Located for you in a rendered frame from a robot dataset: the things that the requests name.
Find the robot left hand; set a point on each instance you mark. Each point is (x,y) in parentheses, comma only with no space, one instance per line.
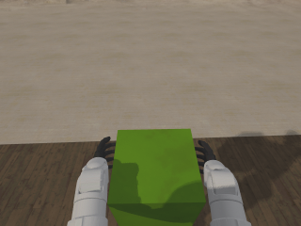
(101,150)

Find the carton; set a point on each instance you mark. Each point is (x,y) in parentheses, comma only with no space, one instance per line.
(155,179)

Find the left robot forearm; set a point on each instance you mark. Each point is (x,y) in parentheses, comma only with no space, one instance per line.
(90,198)

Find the right robot forearm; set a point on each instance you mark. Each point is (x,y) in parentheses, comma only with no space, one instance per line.
(224,196)

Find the robot right hand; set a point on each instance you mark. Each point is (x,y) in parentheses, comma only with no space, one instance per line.
(207,155)

